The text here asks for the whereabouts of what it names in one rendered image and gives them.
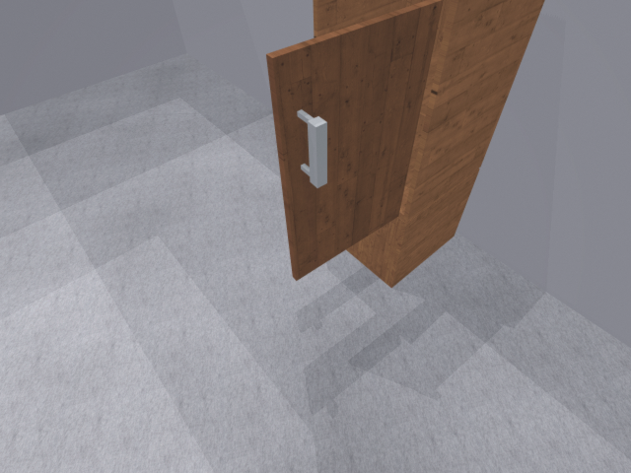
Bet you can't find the cupboard door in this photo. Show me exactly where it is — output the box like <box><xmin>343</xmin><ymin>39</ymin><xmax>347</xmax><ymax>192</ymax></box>
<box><xmin>266</xmin><ymin>0</ymin><xmax>443</xmax><ymax>281</ymax></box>

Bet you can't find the handle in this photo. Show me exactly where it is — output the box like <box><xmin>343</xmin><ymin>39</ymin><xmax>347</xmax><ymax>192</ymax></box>
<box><xmin>297</xmin><ymin>109</ymin><xmax>327</xmax><ymax>188</ymax></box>

